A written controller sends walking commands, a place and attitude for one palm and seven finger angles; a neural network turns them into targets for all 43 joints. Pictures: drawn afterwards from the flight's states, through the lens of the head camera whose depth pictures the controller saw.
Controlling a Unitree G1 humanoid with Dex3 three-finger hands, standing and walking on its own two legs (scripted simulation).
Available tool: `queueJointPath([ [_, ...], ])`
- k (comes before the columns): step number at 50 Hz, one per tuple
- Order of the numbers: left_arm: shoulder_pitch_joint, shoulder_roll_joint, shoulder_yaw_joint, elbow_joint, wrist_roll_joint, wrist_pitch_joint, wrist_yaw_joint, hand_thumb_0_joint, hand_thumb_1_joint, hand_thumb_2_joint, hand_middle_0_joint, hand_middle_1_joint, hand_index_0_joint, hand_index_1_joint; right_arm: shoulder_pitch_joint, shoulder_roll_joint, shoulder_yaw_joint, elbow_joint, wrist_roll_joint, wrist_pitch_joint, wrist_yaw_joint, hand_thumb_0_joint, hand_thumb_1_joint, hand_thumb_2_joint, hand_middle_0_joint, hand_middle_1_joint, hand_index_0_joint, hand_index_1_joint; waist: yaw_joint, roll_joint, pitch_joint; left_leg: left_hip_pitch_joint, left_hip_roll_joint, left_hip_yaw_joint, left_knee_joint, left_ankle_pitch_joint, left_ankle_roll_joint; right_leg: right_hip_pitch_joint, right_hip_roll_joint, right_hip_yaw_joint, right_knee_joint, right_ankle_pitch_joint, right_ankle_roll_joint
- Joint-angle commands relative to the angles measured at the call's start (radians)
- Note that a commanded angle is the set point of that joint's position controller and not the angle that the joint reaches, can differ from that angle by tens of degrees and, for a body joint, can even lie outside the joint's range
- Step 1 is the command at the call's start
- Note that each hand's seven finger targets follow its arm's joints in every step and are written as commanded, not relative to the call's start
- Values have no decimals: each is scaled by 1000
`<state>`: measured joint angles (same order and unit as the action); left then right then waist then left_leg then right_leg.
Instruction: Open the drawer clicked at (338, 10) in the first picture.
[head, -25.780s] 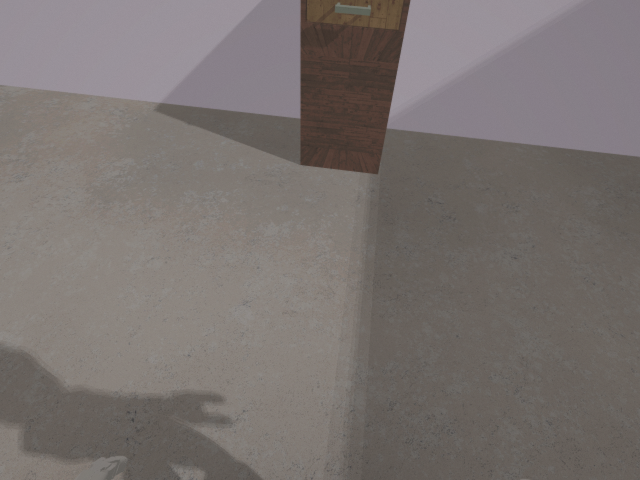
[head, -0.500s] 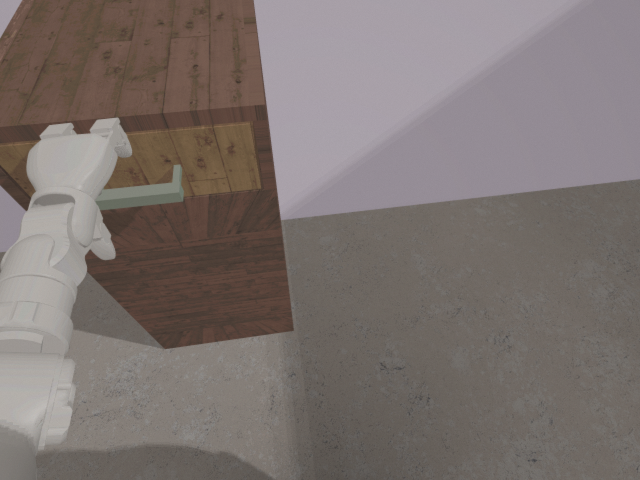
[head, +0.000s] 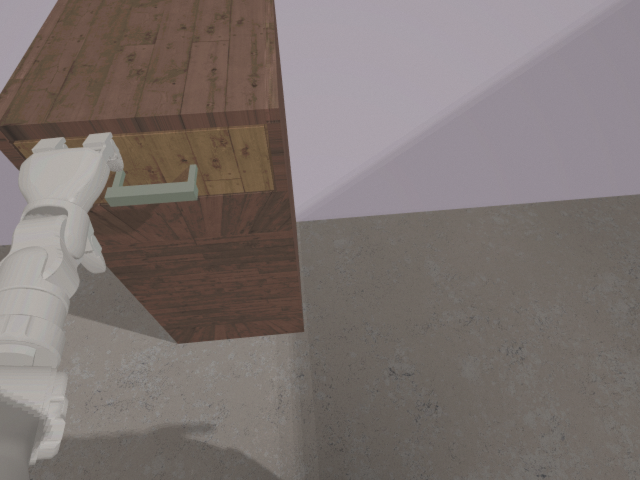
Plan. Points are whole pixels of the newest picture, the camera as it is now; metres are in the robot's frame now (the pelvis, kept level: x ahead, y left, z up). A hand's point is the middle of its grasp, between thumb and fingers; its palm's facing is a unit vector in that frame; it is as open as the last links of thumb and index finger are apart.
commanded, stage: re-aim the fingers above the handle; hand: left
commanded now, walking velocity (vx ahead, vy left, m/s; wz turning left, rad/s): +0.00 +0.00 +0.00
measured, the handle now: (154, 183) +0.53 +0.29 +0.02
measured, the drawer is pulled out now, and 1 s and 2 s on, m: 0.00 0.00 0.00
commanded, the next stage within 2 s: lower the fingers behind the handle in 1.78 s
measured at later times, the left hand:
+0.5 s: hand (84, 212) +0.42 +0.33 +0.07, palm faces -0.12 +0.04 -0.99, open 13.8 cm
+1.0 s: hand (121, 211) +0.44 +0.29 +0.06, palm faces -0.10 -0.03 -0.99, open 13.8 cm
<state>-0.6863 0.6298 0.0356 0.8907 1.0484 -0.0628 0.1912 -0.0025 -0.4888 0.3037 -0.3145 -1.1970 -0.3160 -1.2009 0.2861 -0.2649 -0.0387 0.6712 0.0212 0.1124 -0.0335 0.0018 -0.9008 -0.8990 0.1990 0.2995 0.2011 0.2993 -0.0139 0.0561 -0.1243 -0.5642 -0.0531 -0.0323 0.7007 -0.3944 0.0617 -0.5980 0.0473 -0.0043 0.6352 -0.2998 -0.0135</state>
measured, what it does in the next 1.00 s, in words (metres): stands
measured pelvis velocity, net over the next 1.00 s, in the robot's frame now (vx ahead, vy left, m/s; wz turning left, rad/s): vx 0.00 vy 0.02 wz -0.01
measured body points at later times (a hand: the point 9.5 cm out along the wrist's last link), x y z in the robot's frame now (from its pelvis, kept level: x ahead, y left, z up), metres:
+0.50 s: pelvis -0.01 +0.00 +0.00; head +0.06 -0.01 +0.44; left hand +0.43 +0.32 +0.13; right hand +0.03 -0.27 -0.13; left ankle -0.04 +0.08 -0.72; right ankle +0.00 -0.12 -0.72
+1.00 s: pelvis +0.00 +0.02 +0.00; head +0.07 +0.02 +0.45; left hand +0.44 +0.29 +0.11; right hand +0.05 -0.25 -0.13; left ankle -0.04 +0.08 -0.72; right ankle +0.00 -0.12 -0.72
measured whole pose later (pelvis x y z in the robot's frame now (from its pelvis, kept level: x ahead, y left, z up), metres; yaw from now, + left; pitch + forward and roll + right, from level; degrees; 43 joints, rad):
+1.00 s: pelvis +0.00 +0.02 +0.00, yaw -1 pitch +15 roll -3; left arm -0.69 0.58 -0.02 0.88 1.02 -0.09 0.12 0.00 -0.49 0.30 -0.31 -1.20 -0.32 -1.20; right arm 0.35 -0.25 -0.03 0.68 0.03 0.11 -0.04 0.00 -0.90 -0.90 0.20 0.30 0.20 0.30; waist -0.04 0.06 -0.13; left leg -0.56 -0.06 -0.02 0.70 -0.39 0.08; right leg -0.59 0.04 0.01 0.62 -0.29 0.01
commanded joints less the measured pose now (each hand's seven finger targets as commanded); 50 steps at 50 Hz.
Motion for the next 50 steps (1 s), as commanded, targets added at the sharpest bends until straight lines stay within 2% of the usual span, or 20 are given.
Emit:
queueJointPath([
  [1, -419, 168, -23, -259, -37, -29, -34, 0, -500, 300, -300, -1200, -300, -1200, 89, -159, -61, -79, 0, -23, -28, 0, -900, -900, 200, 300, 200, 300, -68, 1, -400, 269, 40, -10, -41, 618, -26, 220, 5, -2, -43, 354, -18],
  [4, -437, 161, -29, -255, -48, -69, -60, 0, -500, 300, -300, -1200, -300, -1200, 84, -153, -56, -72, 0, -23, -38, 0, -900, -900, 200, 300, 200, 300, -71, 3, -310, 248, 32, -15, -51, 523, -20, 168, 4, -3, -56, 289, -20],
  [5, -441, 227, 30, -242, -40, -83, -53, 0, -500, 300, -300, -1200, -300, -1200, 87, -156, -55, -65, 0, -23, -41, 0, -900, -900, 200, 300, 200, 300, -60, -7, -295, 220, 31, -17, -59, 483, -22, 172, 4, -4, -52, 271, -25],
  [8, -468, 318, 112, -207, -11, -108, -4, 0, -500, 300, -300, -1200, -300, -1200, 83, -149, -46, -67, -1, -25, -43, 0, -900, -900, 200, 300, 200, 300, -34, 35, -280, 151, 21, -15, -65, 432, -24, 173, 4, -4, -29, 242, -37],
  [12, -430, 436, 215, -164, 14, -81, 74, 0, -500, 300, -300, -1200, -300, -1200, 62, -146, -34, -76, -14, -25, -32, 0, -900, -900, 200, 300, 200, 300, 22, 69, -352, 87, 13, 6, -64, 426, -30, 244, 4, 7, 5, 266, -38],
  [16, -407, 407, 184, -96, 18, -25, 86, 0, -500, 300, -300, -1200, -300, -1200, 69, -153, -38, -79, -11, -28, -21, 0, -900, -900, 200, 300, 200, 300, 13, 34, -397, 68, 20, 26, -66, 423, -30, 284, 4, 13, -1, 297, -30],
  [19, -406, 353, 107, -32, 11, 1, 38, 0, -500, 300, -300, -1200, -300, -1200, 93, -167, -44, -81, 5, -35, -31, 0, -900, -900, 200, 300, 200, 300, -27, -33, -362, 54, 26, 32, -76, 363, -18, 274, 0, 16, -26, 284, -18],
  [24, -496, 216, -25, -129, -17, -78, -48, 0, -500, 300, -300, -1200, -300, -1200, 128, -170, -57, -65, 10, -51, -54, 0, -900, -900, 200, 300, 200, 300, -95, -26, -330, 174, 38, 1, -64, 367, -7, 155, 3, 11, -58, 224, -15],
  [26, -560, 237, -4, -216, -32, -134, -56, 0, -500, 300, -300, -1200, -300, -1200, 136, -168, -61, -58, 3, -59, -62, 0, -900, -900, 200, 300, 200, 300, -100, 13, -343, 215, 38, -12, -57, 393, -12, 129, 4, 11, -55, 217, -22],
  [27, -571, 226, -5, -243, -37, -155, -52, 0, -500, 300, -300, -1200, -300, -1200, 139, -162, -62, -55, 2, -61, -62, 0, -900, -900, 200, 300, 200, 300, -96, 54, -358, 245, 36, -19, -51, 414, -17, 104, 6, 7, -46, 206, -24],
  [31, -577, 373, 141, -216, -6, -173, 26, 0, -500, 300, -300, -1200, -300, -1200, 145, -166, -56, -36, -7, -52, -51, 0, -900, -900, 200, 300, 200, 300, -56, 121, -357, 219, 35, -35, -28, 500, -52, 55, 17, -14, -1, 201, -39],
  [34, -506, 428, 207, -142, 10, -107, 101, 0, -500, 300, -300, -1200, -300, -1200, 123, -162, -42, -44, -20, -46, -23, 0, -900, -900, 200, 300, 200, 300, -7, 131, -366, 157, 32, -27, -24, 528, -63, 91, 17, -27, 34, 220, -42],
  [36, -472, 410, 195, -95, 11, -48, 119, 0, -500, 300, -300, -1200, -300, -1200, 112, -161, -38, -52, -24, -36, -9, 0, -900, -900, 200, 300, 200, 300, 6, 109, -400, 127, 30, -10, -26, 570, -64, 158, 16, -24, 37, 281, -41],
  [37, -438, 335, 135, -58, 12, -16, 116, 0, -500, 300, -300, -1200, -300, -1200, 118, -154, -41, -58, -18, -37, -1, 0, -900, -900, 200, 300, 200, 300, -6, 90, -404, 132, 37, -6, -27, 586, -64, 158, 14, -27, 36, 291, -35],
  [39, -398, 259, 76, -47, 3, 33, 88, 0, -500, 300, -300, -1200, -300, -1200, 130, -164, -52, -64, -8, -37, 9, 0, -900, -900, 200, 300, 200, 300, -10, 68, -432, 178, 54, -6, -27, 650, -67, 162, 14, -27, 22, 314, -29],
  [41, -387, 254, 63, -61, -4, 54, 43, 0, -500, 300, -300, -1200, -300, -1200, 137, -176, -56, -68, -4, -31, 6, 0, -900, -900, 200, 300, 200, 300, -25, 4, -467, 207, 64, -10, -28, 698, -61, 201, 13, -19, 5, 349, -23],
  [43, -408, 204, 11, -154, -17, 44, -3, 0, -500, 300, -300, -1200, -300, -1200, 135, -176, -62, -82, 4, -30, -2, 0, -900, -900, 200, 300, 200, 300, -46, -16, -470, 248, 65, -16, -27, 705, -45, 204, 11, -12, -14, 361, -14],
  [46, -471, 160, -30, -250, -34, -16, -45, 0, -500, 300, -300, -1200, -300, -1200, 127, -171, -64, -80, 2, -31, -23, 0, -900, -900, 200, 300, 200, 300, -83, -22, -388, 284, 64, -31, -40, 651, -36, 149, 12, -13, -44, 307, -13],
  [48, -487, 236, 42, -279, -32, -66, -39, 0, -500, 300, -300, -1200, -300, -1200, 127, -166, -62, -70, -1, -34, -33, 0, -900, -900, 200, 300, 200, 300, -65, 22, -357, 293, 59, -45, -46, 636, -43, 125, 13, -17, -37, 268, -21],
  [50, -513, 246, 62, -304, -24, -98, -12, 0, -500, 300, -300, -1200, -300, -1200, 123, -152, -58, -67, -5, -37, -34, 0, -900, -900, 200, 300, 200, 300, -51, 90, -358, 320, 59, -55, -42, 670, -62, 86, 15, -25, -24, 240, -28],
])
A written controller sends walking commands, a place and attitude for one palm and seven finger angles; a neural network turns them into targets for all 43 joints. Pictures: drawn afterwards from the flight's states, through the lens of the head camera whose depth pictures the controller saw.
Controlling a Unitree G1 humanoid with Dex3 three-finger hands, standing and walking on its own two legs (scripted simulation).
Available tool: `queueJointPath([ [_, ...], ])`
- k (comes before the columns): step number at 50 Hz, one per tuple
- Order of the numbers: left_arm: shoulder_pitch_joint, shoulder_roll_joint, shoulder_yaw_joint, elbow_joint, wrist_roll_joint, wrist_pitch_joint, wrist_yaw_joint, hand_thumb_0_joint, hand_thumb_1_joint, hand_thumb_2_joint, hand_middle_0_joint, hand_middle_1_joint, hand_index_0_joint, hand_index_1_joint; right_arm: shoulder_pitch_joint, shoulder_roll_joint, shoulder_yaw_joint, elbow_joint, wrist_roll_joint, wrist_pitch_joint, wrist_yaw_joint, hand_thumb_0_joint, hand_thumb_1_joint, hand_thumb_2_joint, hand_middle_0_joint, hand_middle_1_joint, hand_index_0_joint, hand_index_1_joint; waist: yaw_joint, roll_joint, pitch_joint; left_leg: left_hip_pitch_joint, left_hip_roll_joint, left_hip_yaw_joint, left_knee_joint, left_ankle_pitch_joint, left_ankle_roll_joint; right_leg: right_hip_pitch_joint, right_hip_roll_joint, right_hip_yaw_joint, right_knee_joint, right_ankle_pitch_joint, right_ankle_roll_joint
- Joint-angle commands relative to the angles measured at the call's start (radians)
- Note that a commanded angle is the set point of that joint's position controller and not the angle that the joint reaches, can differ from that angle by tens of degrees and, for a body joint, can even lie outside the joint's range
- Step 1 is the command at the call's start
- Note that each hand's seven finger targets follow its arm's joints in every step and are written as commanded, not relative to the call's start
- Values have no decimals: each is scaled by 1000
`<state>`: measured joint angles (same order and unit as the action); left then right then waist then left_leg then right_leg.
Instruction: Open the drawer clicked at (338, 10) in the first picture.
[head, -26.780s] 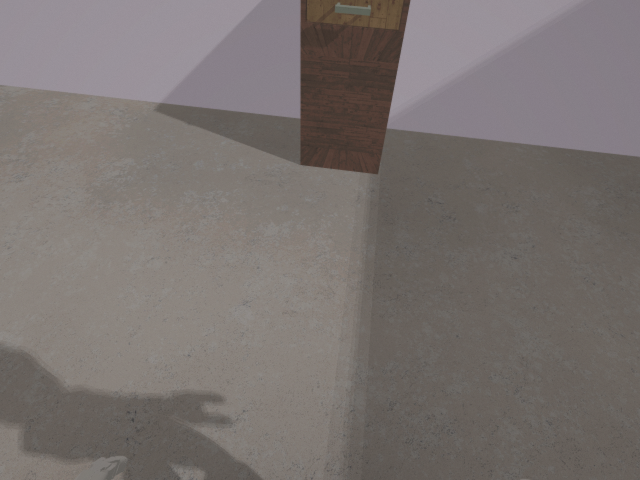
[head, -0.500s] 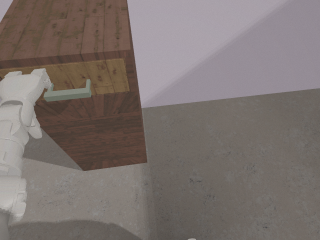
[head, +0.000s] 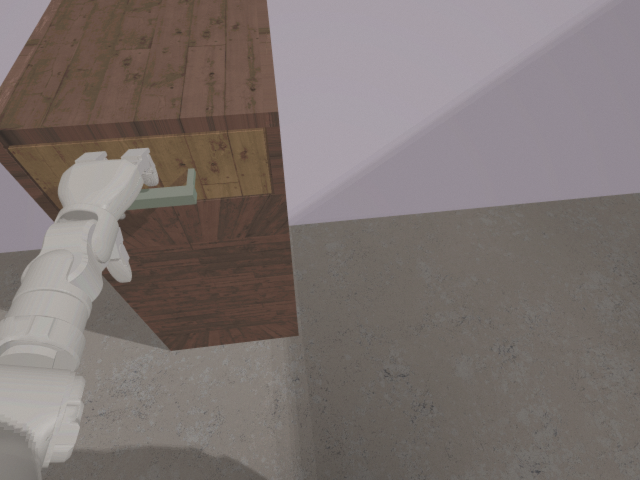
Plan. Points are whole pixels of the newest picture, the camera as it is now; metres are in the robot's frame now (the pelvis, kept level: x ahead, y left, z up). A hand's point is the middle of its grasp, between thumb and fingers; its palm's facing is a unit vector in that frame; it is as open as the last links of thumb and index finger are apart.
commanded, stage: re-aim the fingers above the handle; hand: left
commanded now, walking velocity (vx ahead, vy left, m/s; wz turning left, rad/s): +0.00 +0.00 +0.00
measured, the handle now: (152, 188) +0.52 +0.28 +0.02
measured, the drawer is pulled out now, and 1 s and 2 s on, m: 0.00 0.00 0.00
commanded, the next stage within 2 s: lower the fingers behind the handle in 0.78 s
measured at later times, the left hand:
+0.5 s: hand (145, 206) +0.44 +0.25 +0.07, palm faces -0.03 -0.03 -1.00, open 13.8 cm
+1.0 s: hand (144, 206) +0.44 +0.25 +0.07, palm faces +0.05 -0.03 -1.00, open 13.8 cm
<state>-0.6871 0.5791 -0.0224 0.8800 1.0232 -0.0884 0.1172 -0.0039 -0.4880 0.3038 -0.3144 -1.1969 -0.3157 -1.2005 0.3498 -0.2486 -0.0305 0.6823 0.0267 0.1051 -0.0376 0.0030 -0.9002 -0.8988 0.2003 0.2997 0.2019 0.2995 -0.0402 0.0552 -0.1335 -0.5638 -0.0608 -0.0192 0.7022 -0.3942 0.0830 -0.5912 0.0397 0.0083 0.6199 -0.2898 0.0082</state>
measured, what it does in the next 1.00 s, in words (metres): stands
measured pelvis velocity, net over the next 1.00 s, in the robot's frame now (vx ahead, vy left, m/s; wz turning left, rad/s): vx -0.01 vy -0.02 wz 0.00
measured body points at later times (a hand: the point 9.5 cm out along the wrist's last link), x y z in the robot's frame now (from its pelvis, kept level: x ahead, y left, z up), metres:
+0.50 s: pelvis +0.00 -0.01 +0.00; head +0.07 -0.01 +0.44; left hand +0.44 +0.25 +0.12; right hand +0.06 -0.28 -0.13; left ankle -0.04 +0.06 -0.72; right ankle +0.00 -0.13 -0.72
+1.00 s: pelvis -0.01 -0.02 +0.00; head +0.06 -0.02 +0.44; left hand +0.43 +0.24 +0.13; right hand +0.07 -0.30 -0.12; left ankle -0.04 +0.06 -0.72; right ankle +0.00 -0.13 -0.72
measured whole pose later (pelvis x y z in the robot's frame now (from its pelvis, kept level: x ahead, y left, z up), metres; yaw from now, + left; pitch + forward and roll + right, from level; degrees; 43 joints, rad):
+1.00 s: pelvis -0.01 -0.02 +0.00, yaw +0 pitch +14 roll -1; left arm -0.69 0.56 0.02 0.86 1.07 -0.17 0.24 0.00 -0.49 0.30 -0.32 -1.20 -0.32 -1.20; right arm 0.29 -0.27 -0.04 0.68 0.02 0.09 -0.04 0.00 -0.90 -0.90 0.20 0.30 0.20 0.30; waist -0.04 0.03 -0.12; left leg -0.57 -0.05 -0.02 0.72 -0.39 0.06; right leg -0.61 0.05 0.00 0.66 -0.30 -0.02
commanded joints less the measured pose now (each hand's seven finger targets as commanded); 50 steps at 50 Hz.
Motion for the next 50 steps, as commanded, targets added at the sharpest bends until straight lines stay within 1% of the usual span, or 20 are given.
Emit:
queueJointPath([
  [1, -558, 310, 124, -308, 10, -82, 81, 0, -500, 300, -300, -1200, -300, -1200, 59, -171, -65, -71, -15, -31, -27, 0, -900, -900, 200, 300, 200, 300, -29, 122, -344, 328, 68, -74, -40, 688, -95, 56, 24, -43, -2, 219, -54],
  [2, -533, 333, 157, -270, 20, -78, 105, 0, -500, 300, -300, -1200, -300, -1200, 56, -163, -63, -66, -16, -32, -23, 0, -900, -900, 200, 300, 200, 300, -14, 150, -335, 321, 69, -82, -38, 686, -104, 38, 26, -47, 9, 197, -58],
  [6, -477, 376, 204, -136, 35, -2, 169, 0, -500, 300, -300, -1200, -300, -1200, 45, -169, -49, -58, -26, -25, -2, 0, -900, -900, 200, 300, 200, 300, 13, 99, -329, 217, 54, -54, -44, 620, -103, 100, 27, -49, 23, 220, -65],
  [10, -444, 295, 116, -83, 40, 71, 145, 0, -500, 300, -300, -1200, -300, -1200, 48, -171, -54, -76, -15, -25, 6, 0, -900, -900, 200, 300, 200, 300, 10, 61, -399, 215, 57, -31, -48, 627, -91, 165, 19, -41, 18, 281, -57],
  [14, -462, 167, -8, -123, 5, 64, 52, 0, -500, 300, -300, -1200, -300, -1200, 56, -182, -64, -86, -4, -24, -4, 0, -900, -900, 200, 300, 200, 300, -46, -28, -372, 250, 64, -37, -45, 598, -63, 153, 18, -32, -19, 284, -40],
  [18, -519, 198, 16, -235, -13, -30, 12, 0, -500, 300, -300, -1200, -300, -1200, 54, -174, -65, -87, -8, -26, -29, 0, -900, -900, 200, 300, 200, 300, -54, -9, -341, 270, 53, -44, -49, 561, -51, 141, 15, -22, -30, 265, -43],
  [21, -549, 307, 120, -285, 7, -87, 57, 0, -500, 300, -300, -1200, -300, -1200, 52, -169, -64, -76, -16, -28, -33, 0, -900, -900, 200, 300, 200, 300, -24, 72, -350, 276, 51, -50, -40, 598, -69, 115, 20, -26, -7, 249, -56],
  [22, -561, 307, 125, -284, 16, -93, 83, 0, -500, 300, -300, -1200, -300, -1200, 51, -161, -61, -72, -16, -32, -29, 0, -900, -900, 200, 300, 200, 300, -21, 115, -359, 279, 50, -55, -34, 623, -78, 94, 20, -29, 6, 248, -58],
  [24, -526, 339, 174, -227, 30, -74, 137, 0, -500, 300, -300, -1200, -300, -1200, 47, -158, -56, -67, -19, -33, -18, 0, -900, -900, 200, 300, 200, 300, -2, 126, -334, 238, 48, -54, -33, 618, -90, 88, 23, -38, 21, 237, -63],
  [26, -492, 434, 252, -158, 40, -27, 180, 0, -500, 300, -300, -1200, -300, -1200, 35, -168, -47, -59, -28, -26, -11, 0, -900, -900, 200, 300, 200, 300, 26, 67, -350, 149, 37, -30, -43, 539, -78, 168, 24, -29, 30, 259, -64],
  [30, -428, 398, 202, -64, 48, 71, 189, 0, -500, 300, -300, -1200, -300, -1200, 20, -163, -42, -74, -18, -22, -2, 0, -900, -900, 200, 300, 200, 300, 37, 30, -394, 88, 33, 8, -65, 491, -62, 272, 12, -15, 24, 330, -55],
  [31, -411, 368, 179, -50, 40, 84, 168, 0, -500, 300, -300, -1200, -300, -1200, 22, -166, -45, -81, -17, -19, -1, 0, -900, -900, 200, 300, 200, 300, 33, 9, -433, 100, 34, 13, -67, 516, -58, 311, 10, -7, 15, 365, -52],
  [34, -359, 292, 97, -58, 25, 92, 89, 0, -500, 300, -300, -1200, -300, -1200, 33, -178, -55, -98, 0, -20, -11, 0, -900, -900, 200, 300, 200, 300, 0, -41, -416, 129, 43, 16, -71, 523, -41, 320, 7, -4, -11, 396, -39],
  [37, -411, 178, -5, -187, -15, 29, 15, 0, -500, 300, -300, -1200, -300, -1200, 35, -180, -66, -99, 4, -29, -27, 0, -900, -900, 200, 300, 200, 300, -49, -56, -375, 211, 49, 1, -67, 520, -27, 256, 7, 1, -48, 363, -30],
  [38, -403, 230, 45, -216, -20, -1, 5, 0, -500, 300, -300, -1200, -300, -1200, 39, -183, -71, -93, 2, -29, -35, 0, -900, -900, 200, 300, 200, 300, -43, -62, -374, 223, 47, -7, -64, 519, -25, 255, 10, 3, -46, 358, -32],
  [40, -436, 229, 54, -309, -28, -61, 1, 0, -500, 300, -300, -1200, -300, -1200, 34, -169, -70, -95, -3, -33, -45, 0, -900, -900, 200, 300, 200, 300, -40, -9, -368, 260, 41, -16, -60, 553, -27, 226, 10, 1, -41, 348, -37],
  [44, -469, 306, 146, -294, 5, -111, 87, 0, -500, 300, -300, -1200, -300, -1200, 26, -156, -63, -70, -10, -36, -36, 0, -900, -900, 200, 300, 200, 300, -13, 91, -301, 238, 40, -32, -50, 573, -57, 133, 16, -20, -8, 280, -53],
  [46, -457, 374, 215, -229, 27, -84, 152, 0, -500, 300, -300, -1200, -300, -1200, 25, -161, -57, -58, -18, -35, -25, 0, -900, -900, 200, 300, 200, 300, 8, 76, -295, 163, 34, -23, -57, 515, -65, 155, 18, -25, 7, 263, -62],
  [48, -420, 357, 207, -152, 39, -29, 203, 0, -500, 300, -300, -1200, -300, -1200, 7, -155, -49, -63, -18, -37, -13, 0, -900, -900, 200, 300, 200, 300, 18, 45, -282, 99, 27, -11, -62, 445, -62, 167, 16, -27, 19, 250, -62],
  [50, -408, 325, 176, -127, 49, 23, 228, 0, -500, 300, -300, -1200, -300, -1200, 0, -155, -50, -73, -19, -41, -2, 0, -900, -900, 200, 300, 200, 300, 30, 69, -336, 103, 27, 2, -65, 445, -66, 190, 13, -25, 25, 261, -62],
])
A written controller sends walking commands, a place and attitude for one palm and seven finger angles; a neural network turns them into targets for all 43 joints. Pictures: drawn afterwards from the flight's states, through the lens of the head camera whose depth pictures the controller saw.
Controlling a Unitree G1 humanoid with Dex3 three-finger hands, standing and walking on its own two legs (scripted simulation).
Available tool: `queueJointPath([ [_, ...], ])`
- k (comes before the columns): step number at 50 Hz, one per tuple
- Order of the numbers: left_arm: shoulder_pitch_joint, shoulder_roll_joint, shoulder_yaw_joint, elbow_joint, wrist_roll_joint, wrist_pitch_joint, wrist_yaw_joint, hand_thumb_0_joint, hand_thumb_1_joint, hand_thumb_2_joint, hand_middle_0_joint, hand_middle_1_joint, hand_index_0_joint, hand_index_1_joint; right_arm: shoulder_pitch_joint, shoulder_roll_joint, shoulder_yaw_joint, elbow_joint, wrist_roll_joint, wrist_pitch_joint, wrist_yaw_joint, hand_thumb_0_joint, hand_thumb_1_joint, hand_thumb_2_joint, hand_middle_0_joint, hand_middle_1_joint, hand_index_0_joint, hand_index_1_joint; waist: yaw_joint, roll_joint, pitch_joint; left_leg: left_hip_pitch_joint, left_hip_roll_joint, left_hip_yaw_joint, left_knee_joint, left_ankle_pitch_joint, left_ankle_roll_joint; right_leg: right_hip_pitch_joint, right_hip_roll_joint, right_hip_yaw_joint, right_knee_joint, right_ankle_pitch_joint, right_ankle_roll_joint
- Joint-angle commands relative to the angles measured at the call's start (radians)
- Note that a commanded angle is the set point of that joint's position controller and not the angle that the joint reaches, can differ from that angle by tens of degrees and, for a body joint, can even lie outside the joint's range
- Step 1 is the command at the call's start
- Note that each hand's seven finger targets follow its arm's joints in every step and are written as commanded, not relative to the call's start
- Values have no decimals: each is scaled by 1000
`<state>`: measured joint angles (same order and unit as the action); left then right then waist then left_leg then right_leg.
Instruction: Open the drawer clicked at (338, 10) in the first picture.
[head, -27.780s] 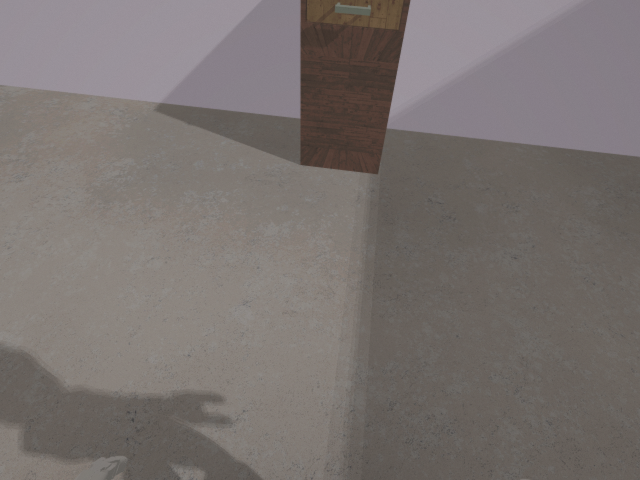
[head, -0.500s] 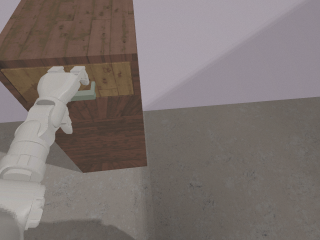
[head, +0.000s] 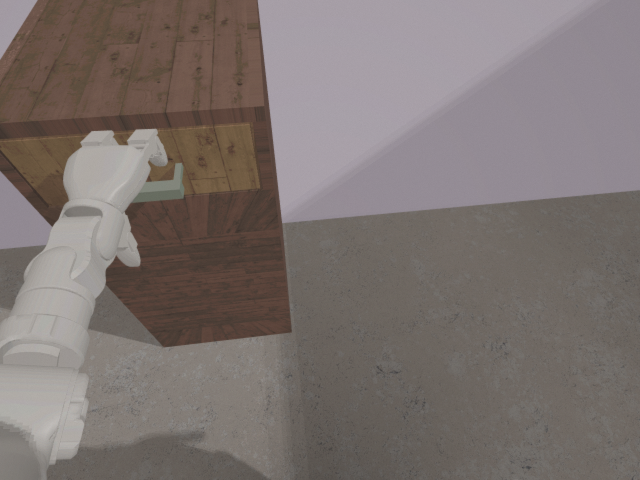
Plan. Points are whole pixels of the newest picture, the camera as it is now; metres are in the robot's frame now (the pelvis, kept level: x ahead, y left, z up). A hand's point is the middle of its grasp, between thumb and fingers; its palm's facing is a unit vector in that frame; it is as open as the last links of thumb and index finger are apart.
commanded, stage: lower the fingers behind the handle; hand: left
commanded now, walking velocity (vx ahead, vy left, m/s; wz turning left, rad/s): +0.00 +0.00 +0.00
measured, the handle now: (140, 182) +0.53 +0.29 +0.02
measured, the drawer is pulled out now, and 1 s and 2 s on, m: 0.00 0.00 0.00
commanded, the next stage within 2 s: lift the fingers back up to retry in 1.48 s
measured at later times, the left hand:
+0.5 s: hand (125, 215) +0.45 +0.29 +0.03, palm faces -0.01 +0.00 -1.00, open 13.8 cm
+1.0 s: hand (125, 216) +0.45 +0.29 +0.03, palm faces -0.01 +0.02 -1.00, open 14.0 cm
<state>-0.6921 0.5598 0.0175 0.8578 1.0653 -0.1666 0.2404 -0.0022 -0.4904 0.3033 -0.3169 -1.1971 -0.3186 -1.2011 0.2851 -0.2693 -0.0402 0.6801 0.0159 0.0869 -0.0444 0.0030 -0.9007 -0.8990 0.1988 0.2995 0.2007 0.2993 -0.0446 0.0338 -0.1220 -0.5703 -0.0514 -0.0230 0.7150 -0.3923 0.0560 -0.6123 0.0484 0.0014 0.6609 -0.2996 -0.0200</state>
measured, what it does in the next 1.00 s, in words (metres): stands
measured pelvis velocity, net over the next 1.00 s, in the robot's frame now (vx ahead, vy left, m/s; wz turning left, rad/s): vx -0.01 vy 0.01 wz -0.02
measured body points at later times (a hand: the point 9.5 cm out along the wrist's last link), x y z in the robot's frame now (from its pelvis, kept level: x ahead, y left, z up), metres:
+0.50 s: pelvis -0.01 +0.01 -0.01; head +0.09 +0.01 +0.43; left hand +0.45 +0.28 +0.09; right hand +0.03 -0.27 -0.14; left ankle -0.04 +0.08 -0.72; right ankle +0.01 -0.11 -0.72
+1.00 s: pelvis -0.01 +0.01 -0.01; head +0.08 +0.01 +0.43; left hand +0.45 +0.28 +0.09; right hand +0.03 -0.27 -0.14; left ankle -0.04 +0.08 -0.72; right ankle +0.01 -0.11 -0.72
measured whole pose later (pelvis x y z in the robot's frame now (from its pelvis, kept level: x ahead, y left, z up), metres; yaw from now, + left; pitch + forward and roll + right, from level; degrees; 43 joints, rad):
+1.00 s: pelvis -0.01 +0.01 -0.01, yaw -1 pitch +19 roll -2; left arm -0.79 0.58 -0.02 1.05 1.08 -0.07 0.32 0.00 -0.49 0.30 -0.28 -1.22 -0.26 -1.25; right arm 0.35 -0.27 -0.03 0.68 0.02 0.08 -0.03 0.00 -0.90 -0.90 0.20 0.30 0.20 0.30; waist -0.06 0.03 -0.16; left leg -0.73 -0.05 -0.01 0.83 -0.42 0.07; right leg -0.77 0.05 0.01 0.75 -0.31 -0.01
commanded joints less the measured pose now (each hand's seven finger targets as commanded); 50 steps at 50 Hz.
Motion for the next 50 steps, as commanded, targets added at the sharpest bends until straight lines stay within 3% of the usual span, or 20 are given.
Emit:
queueJointPath([
  [1, -406, 347, 136, -83, 14, 122, 106, 0, -500, 300, -300, -1200, -300, -1200, 68, -140, -43, -67, -10, -21, 8, 0, -900, -900, 200, 300, 200, 300, 30, 75, -390, 124, 22, 7, -72, 481, -40, 232, 5, -17, -12, 298, -33],
  [4, -415, 248, 30, -45, 9, 172, 65, 0, -500, 300, -300, -1200, -300, -1200, 87, -148, -50, -79, 2, -23, 9, 0, -900, -900, 200, 300, 200, 300, -8, 27, -411, 152, 30, 15, -65, 482, -30, 235, 3, -11, -30, 324, -19],
  [5, -432, 255, 30, -46, 4, 173, 48, 0, -500, 300, -300, -1200, -300, -1200, 96, -153, -52, -76, 4, -24, 4, 0, -900, -900, 200, 300, 200, 300, -19, 1, -415, 160, 33, 10, -66, 476, -25, 238, 2, -9, -37, 326, -16],
  [8, -451, 238, 7, -70, -21, 133, -8, 0, -500, 300, -300, -1200, -300, -1200, 105, -156, -55, -76, 7, -26, -15, 0, -900, -900, 200, 300, 200, 300, -47, -35, -389, 174, 31, 4, -64, 448, -8, 237, -2, 0, -60, 326, -9],
  [11, -494, 266, 26, -123, -20, 54, -25, 0, -500, 300, -300, -1200, -300, -1200, 105, -152, -52, -72, 2, -32, -33, 0, -900, -900, 200, 300, 200, 300, -53, -9, -345, 159, 27, -5, -64, 404, -3, 200, -3, 6, -64, 285, -13],
  [15, -481, 315, 83, -109, 11, -6, 27, 0, -500, 300, -300, -1200, -300, -1200, 118, -145, -50, -55, -7, -36, -27, 0, -900, -900, 200, 300, 200, 300, -30, 72, -324, 138, 26, -16, -43, 413, -19, 112, 6, -6, -24, 234, -27],
  [16, -460, 360, 128, -100, 14, -6, 45, 0, -500, 300, -300, -1200, -300, -1200, 117, -149, -50, -49, -12, -32, -22, 0, -900, -900, 200, 300, 200, 300, -12, 88, -342, 123, 25, -13, -35, 433, -24, 123, 7, -5, -12, 244, -30],
  [20, -430, 335, 119, -40, 20, 39, 110, 0, -500, 300, -300, -1200, -300, -1200, 125, -149, -50, -47, -18, -33, 2, 0, -900, -900, 200, 300, 200, 300, -5, 104, -378, 92, 28, -6, -13, 450, -37, 96, 12, -18, 25, 248, -31],
  [21, -417, 340, 131, -35, 16, 50, 117, 0, -500, 300, -300, -1200, -300, -1200, 130, -154, -52, -46, -22, -31, 7, 0, -900, -900, 200, 300, 200, 300, 2, 93, -419, 97, 29, -7, -7, 486, -41, 120, 13, -19, 32, 272, -31],
  [27, -462, 263, 53, -21, 8, 98, 105, 0, -500, 300, -300, -1200, -300, -1200, 164, -162, -66, -40, -12, -30, 9, 0, -900, -900, 200, 300, 200, 300, -44, 33, -461, 126, 42, -11, 7, 501, -30, 116, 14, -14, 19, 291, -14],
  [28, -437, 300, 82, 17, 10, 108, 101, 0, -500, 300, -300, -1200, -300, -1200, 166, -169, -65, -24, -10, -25, 7, 0, -900, -900, 200, 300, 200, 300, -40, 16, -436, 114, 42, -12, 5, 486, -30, 111, 14, -15, 20, 284, -16],
  [31, -426, 230, 24, 52, 11, 124, 80, 0, -500, 300, -300, -1200, -300, -1200, 166, -163, -59, -27, -7, -22, 6, 0, -900, -900, 200, 300, 200, 300, -45, 24, -379, 102, 44, -13, -9, 472, -31, 87, 13, -21, 5, 262, -20],
  [33, -398, 250, 37, 77, 14, 124, 71, 0, -500, 300, -300, -1200, -300, -1200, 168, -168, -56, -22, -6, -18, 5, 0, -900, -900, 200, 300, 200, 300, -37, 25, -352, 92, 44, -16, -10, 446, -30, 71, 15, -21, 8, 236, -22],
  [35, -381, 230, 19, 91, 17, 124, 61, 0, -500, 300, -300, -1200, -300, -1200, 165, -163, -53, -30, -5, -17, 3, 0, -900, -900, 200, 300, 200, 300, -41, 4, -328, 77, 43, -12, -13, 422, -26, 70, 14, -20, 2, 230, -22],
  [39, -350, 235, 20, 95, 19, 106, 50, 0, -500, 300, -300, -1200, -300, -1200, 162, -162, -47, -41, -5, -16, 1, 0, -900, -900, 200, 300, 200, 300, -32, 7, -307, 36, 39, -4, -13, 373, -22, 71, 12, -17, 8, 217, -23],
  [43, -350, 222, 5, 103, 25, 97, 51, 0, -500, 300, -300, -1200, -300, -1200, 166, -162, -47, -49, -3, -18, 1, 0, -900, -900, 200, 300, 200, 300, -43, 3, -288, 18, 40, -8, -5, 337, -21, 37, 14, -18, 15, 189, -26],
  [44, -316, 211, 5, 126, 23, 102, 51, 0, -500, 300, -300, -1200, -300, -1200, 167, -160, -48, -53, -5, -19, 2, 0, -900, -900, 200, 300, 200, 300, -33, -3, -285, 7, 36, -2, -4, 323, -19, 39, 13, -18, 16, 180, -26],
  [46, -334, 236, 17, 131, 26, 104, 55, 0, -500, 300, -300, -1200, -300, -1200, 171, -166, -45, -50, -3, -16, 2, 0, -900, -900, 200, 300, 200, 300, -38, -13, -286, -7, 38, -6, 0, 314, -21, 29, 14, -18, 24, 175, -28],
  [47, -354, 196, -22, 138, 29, 109, 58, 0, -500, 300, -300, -1200, -300, -1200, 176, -161, -46, -56, -2, -19, 2, 0, -900, -900, 200, 300, 200, 300, -53, -8, -270, -12, 37, -9, 2, 293, -20, 5, 14, -22, 24, 153, -25],
  [50, -350, 210, -12, 167, 37, 126, 66, 0, -500, 300, -300, -1200, -300, -1200, 181, -165, -46, -51, -1, -21, 3, 0, -900, -900, 200, 300, 200, 300, -51, -11, -277, -23, 35, -9, 15, 270, -19, -18, 14, -21, 32, 134, -26],
])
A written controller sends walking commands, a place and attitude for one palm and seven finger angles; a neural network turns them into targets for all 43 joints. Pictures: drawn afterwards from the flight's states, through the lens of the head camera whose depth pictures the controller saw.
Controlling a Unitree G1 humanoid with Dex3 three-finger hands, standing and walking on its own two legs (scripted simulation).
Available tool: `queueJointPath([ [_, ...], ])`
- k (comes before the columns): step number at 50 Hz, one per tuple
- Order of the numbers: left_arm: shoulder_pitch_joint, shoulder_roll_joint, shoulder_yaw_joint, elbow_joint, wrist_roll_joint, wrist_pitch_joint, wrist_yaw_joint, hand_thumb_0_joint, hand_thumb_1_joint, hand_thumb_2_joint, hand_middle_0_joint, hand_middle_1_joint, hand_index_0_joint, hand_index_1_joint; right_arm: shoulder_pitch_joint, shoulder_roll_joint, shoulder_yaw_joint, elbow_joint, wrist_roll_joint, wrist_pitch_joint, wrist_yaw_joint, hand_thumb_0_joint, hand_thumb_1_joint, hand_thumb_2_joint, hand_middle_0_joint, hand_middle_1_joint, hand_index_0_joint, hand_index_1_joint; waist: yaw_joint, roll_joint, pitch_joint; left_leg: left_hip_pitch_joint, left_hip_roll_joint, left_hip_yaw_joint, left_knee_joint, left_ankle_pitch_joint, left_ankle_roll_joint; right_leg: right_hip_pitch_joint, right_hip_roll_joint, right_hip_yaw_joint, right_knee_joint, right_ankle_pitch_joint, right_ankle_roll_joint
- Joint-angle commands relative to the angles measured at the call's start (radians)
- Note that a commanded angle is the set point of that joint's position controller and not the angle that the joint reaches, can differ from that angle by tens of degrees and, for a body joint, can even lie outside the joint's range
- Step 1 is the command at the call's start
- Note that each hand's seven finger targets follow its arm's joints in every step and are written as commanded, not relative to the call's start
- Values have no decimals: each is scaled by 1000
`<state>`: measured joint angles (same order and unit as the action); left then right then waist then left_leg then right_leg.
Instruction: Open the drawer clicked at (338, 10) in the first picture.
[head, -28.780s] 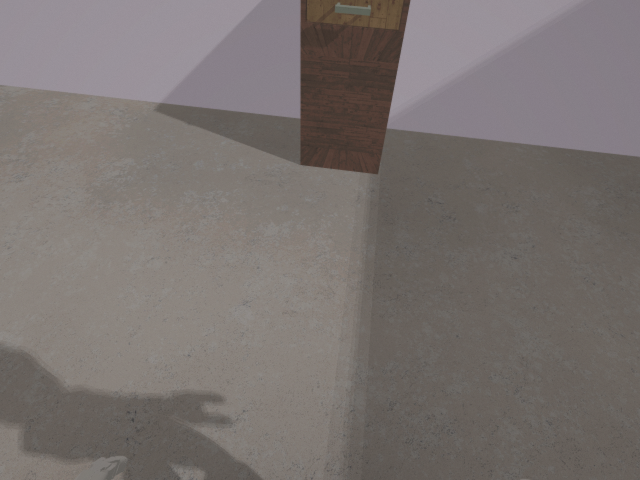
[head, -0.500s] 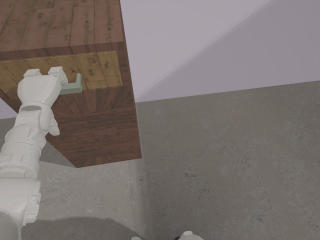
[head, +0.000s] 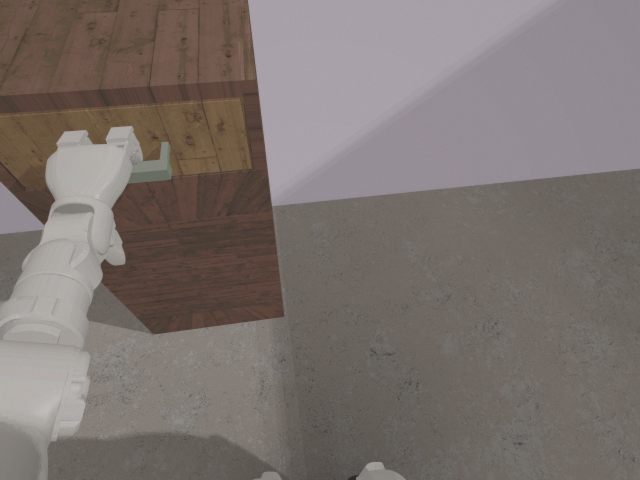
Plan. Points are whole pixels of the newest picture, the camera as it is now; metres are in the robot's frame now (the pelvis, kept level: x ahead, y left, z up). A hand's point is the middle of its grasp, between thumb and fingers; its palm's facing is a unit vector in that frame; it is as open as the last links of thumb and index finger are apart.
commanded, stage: lower the fingers behind the handle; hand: left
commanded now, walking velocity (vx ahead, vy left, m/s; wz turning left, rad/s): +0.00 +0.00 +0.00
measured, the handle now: (123, 162) +0.54 +0.29 +0.03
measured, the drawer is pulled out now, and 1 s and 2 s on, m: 0.00 0.00 0.00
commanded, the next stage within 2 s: lift the fingers back up to retry in 0.48 s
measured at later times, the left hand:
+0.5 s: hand (110, 198) +0.46 +0.29 +0.05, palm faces -0.03 +0.02 -1.00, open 14.0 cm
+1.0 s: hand (107, 190) +0.47 +0.29 +0.06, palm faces -0.05 -0.01 -1.00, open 13.9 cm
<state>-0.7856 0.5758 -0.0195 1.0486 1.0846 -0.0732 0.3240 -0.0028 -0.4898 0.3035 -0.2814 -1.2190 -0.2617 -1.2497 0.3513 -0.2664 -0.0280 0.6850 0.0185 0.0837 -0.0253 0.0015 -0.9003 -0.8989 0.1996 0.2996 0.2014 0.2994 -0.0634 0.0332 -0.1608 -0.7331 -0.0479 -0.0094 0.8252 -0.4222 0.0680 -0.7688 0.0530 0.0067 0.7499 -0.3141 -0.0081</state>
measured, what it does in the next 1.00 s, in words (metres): stands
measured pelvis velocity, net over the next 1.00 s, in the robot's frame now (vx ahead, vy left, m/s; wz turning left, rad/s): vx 0.00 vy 0.00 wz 0.00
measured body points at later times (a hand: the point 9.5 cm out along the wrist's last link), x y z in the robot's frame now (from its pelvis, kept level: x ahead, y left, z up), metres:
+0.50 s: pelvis -0.01 +0.00 -0.01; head +0.08 +0.00 +0.43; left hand +0.46 +0.28 +0.10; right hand +0.01 -0.28 -0.13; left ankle -0.03 +0.07 -0.70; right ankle +0.02 -0.12 -0.70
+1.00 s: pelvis +0.00 +0.00 +0.00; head +0.09 +0.00 +0.45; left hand +0.46 +0.28 +0.11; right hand +0.04 -0.27 -0.12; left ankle -0.03 +0.07 -0.70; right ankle +0.02 -0.12 -0.70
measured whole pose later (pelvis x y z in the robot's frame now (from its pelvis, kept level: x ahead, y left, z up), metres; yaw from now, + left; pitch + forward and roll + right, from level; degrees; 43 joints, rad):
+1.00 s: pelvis +0.00 +0.00 +0.00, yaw +0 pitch +18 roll -2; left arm -0.76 0.61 0.02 1.00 1.07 -0.10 0.24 0.00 -0.49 0.30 -0.31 -1.20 -0.31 -1.22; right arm 0.36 -0.26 -0.02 0.69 0.02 0.07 -0.05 0.00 -0.90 -0.90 0.20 0.30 0.20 0.30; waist -0.08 0.05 -0.14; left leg -0.69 -0.04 -0.01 0.79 -0.41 0.07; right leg -0.73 0.06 0.01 0.71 -0.30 -0.01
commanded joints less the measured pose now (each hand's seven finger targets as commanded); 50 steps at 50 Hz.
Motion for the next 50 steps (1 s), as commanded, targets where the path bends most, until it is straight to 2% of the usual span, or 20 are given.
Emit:
queueJointPath([
  [1, -276, 192, 24, -27, 17, 37, -18, 0, -500, 300, -300, -1200, -300, -1200, 121, -172, -59, -53, -5, -16, -16, 0, -900, -900, 200, 300, 200, 300, -39, -20, -250, 141, 35, -28, -93, 311, -33, 135, 10, -29, -52, 154, -40],
  [3, -298, 155, -11, -20, 14, 49, -18, 0, -500, 300, -300, -1200, -300, -1200, 128, -168, -59, -53, -4, -20, -15, 0, -900, -900, 200, 300, 200, 300, -54, -16, -246, 136, 34, -26, -83, 303, -31, 115, 9, -30, -49, 151, -35],
  [6, -281, 216, 33, -8, 7, 64, -27, 0, -500, 300, -300, -1200, -300, -1200, 128, -175, -54, -51, -7, -12, -17, 0, -900, -900, 200, 300, 200, 300, -36, -22, -286, 117, 29, -18, -75, 314, -29, 161, 7, -22, -40, 184, -37],
  [9, -300, 166, -12, -4, 6, 71, -41, 0, -500, 300, -300, -1200, -300, -1200, 128, -167, -53, -57, -2, -13, -19, 0, -900, -900, 200, 300, 200, 300, -52, -13, -253, 120, 31, -19, -77, 286, -28, 130, 7, -29, -47, 153, -32],
  [10, -286, 195, 11, -6, 7, 70, -44, 0, -500, 300, -300, -1200, -300, -1200, 125, -170, -51, -58, -2, -11, -20, 0, -900, -900, 200, 300, 200, 300, -40, -11, -259, 116, 31, -21, -79, 283, -28, 138, 7, -27, -44, 150, -34],
  [13, -300, 183, -9, 3, 6, 69, -58, 0, -500, 300, -300, -1200, -300, -1200, 126, -170, -48, -62, 0, -12, -25, 0, -900, -900, 200, 300, 200, 300, -54, -19, -237, 106, 32, -23, -79, 254, -26, 119, 7, -27, -48, 127, -32],
  [15, -284, 175, -8, -12, 2, 59, -65, 0, -500, 300, -300, -1200, -300, -1200, 124, -167, -47, -68, 0, -16, -25, 0, -900, -900, 200, 300, 200, 300, -44, -11, -242, 103, 31, -23, -81, 244, -25, 127, 7, -28, -47, 120, -34],
  [18, -276, 230, 29, -13, -4, 44, -73, 0, -500, 300, -300, -1200, -300, -1200, 124, -170, -43, -69, 0, -16, -30, 0, -900, -900, 200, 300, 200, 300, -41, -42, -251, 68, 28, -15, -77, 216, -18, 158, 4, -16, -46, 123, -29],
  [20, -266, 196, 1, -6, -6, 39, -78, 0, -500, 300, -300, -1200, -300, -1200, 126, -167, -41, -74, 3, -19, -32, 0, -900, -900, 200, 300, 200, 300, -46, -44, -229, 55, 26, -14, -79, 199, -18, 149, 4, -19, -49, 111, -29],
  [22, -284, 217, 9, -18, -3, 29, -78, 0, -500, 300, -300, -1200, -300, -1200, 129, -169, -41, -72, 3, -22, -32, 0, -900, -900, 200, 300, 200, 300, -45, -19, -235, 52, 25, -14, -78, 191, -18, 143, 4, -14, -47, 101, -30],
  [24, -280, 257, 36, -2, -1, 30, -75, 0, -500, 300, -300, -1200, -300, -1200, 127, -175, -39, -69, 4, -22, -34, 0, -900, -900, 200, 300, 200, 300, -44, -45, -224, 25, 25, -11, -75, 164, -15, 143, 3, -9, -49, 84, -27],
  [28, -293, 262, 36, 1, 2, 28, -71, 0, -500, 300, -300, -1200, -300, -1200, 137, -175, -39, -66, 5, -24, -35, 0, -900, -900, 200, 300, 200, 300, -48, -28, -234, 28, 26, -15, -69, 168, -18, 124, 4, -12, -39, 81, -29],
  [29, -291, 235, 12, 13, 3, 32, -71, 0, -500, 300, -300, -1200, -300, -1200, 137, -174, -38, -69, 6, -26, -35, 0, -900, -900, 200, 300, 200, 300, -54, -26, -222, 30, 25, -16, -71, 163, -19, 112, 5, -16, -41, 75, -29],
  [32, -338, 294, 61, -66, -5, 26, -62, 0, -500, 300, -300, -1200, -300, -1200, 138, -170, -44, -71, 3, -25, -34, 0, -900, -900, 200, 300, 200, 300, -35, 19, -331, 86, 26, -10, -72, 217, -18, 176, 2, -6, -40, 119, -27],
  [33, -337, 311, 78, -72, -9, 27, -59, 0, -500, 300, -300, -1200, -300, -1200, 138, -170, -43, -71, 4, -24, -34, 0, -900, -900, 200, 300, 200, 300, -28, 10, -337, 91, 27, -13, -78, 228, -20, 194, 2, -8, -41, 130, -27],
  [36, -389, 291, 62, -108, -15, 24, -61, 0, -500, 300, -300, -1200, -300, -1200, 132, -167, -47, -68, 6, -27, -37, 0, -900, -900, 200, 300, 200, 300, -44, 18, -338, 132, 32, -19, -88, 262, -21, 195, 4, -11, -56, 148, -25],
  [41, -405, 344, 112, -180, -22, 6, -54, 0, -500, 300, -300, -1200, -300, -1200, 112, -167, -47, -67, 4, -29, -41, 0, -900, -900, 200, 300, 200, 300, -21, 46, -363, 189, 33, -22, -111, 314, -22, 242, 4, -11, -74, 173, -28],
  [45, -422, 319, 100, -234, -19, -12, -48, 0, -500, 300, -300, -1200, -300, -1200, 103, -159, -51, -68, 4, -36, -40, 0, -900, -900, 200, 300, 200, 300, -27, 77, -351, 262, 39, -34, -125, 385, -31, 229, 8, -23, -84, 192, -31],
  [49, -443, 355, 136, -298, -27, -27, -40, 0, -500, 300, -300, -1200, -300, -1200, 95, -160, -54, -67, -1, -36, -40, 0, -900, -900, 200, 300, 200, 300, -17, 94, -390, 309, 37, -33, -127, 482, -36, 277, 7, -20, -87, 258, -31],
  [50, -418, 373, 163, -310, -33, -27, -36, 0, -500, 300, -300, -1200, -300, -1200, 91, -160, -57, -65, -2, -34, -38, 0, -900, -900, 200, 300, 200, 300, -1, 99, -413, 331, 39, -34, -127, 525, -38, 295, 7, -21, -87, 280, -31],
])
